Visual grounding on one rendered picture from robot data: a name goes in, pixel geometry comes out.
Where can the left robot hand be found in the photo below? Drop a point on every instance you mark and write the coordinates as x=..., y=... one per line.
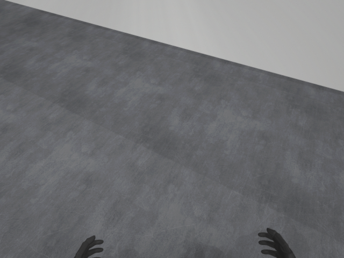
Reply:
x=84, y=251

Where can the right robot hand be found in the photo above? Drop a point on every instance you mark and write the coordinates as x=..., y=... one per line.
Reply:
x=283, y=250

